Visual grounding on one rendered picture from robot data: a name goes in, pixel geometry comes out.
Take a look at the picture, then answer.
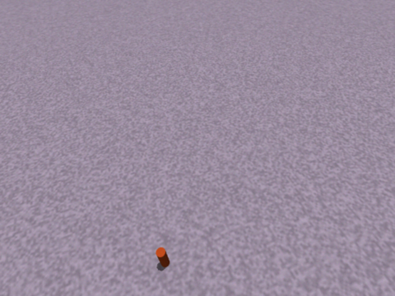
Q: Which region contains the can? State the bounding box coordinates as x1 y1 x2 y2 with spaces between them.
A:
156 247 170 267

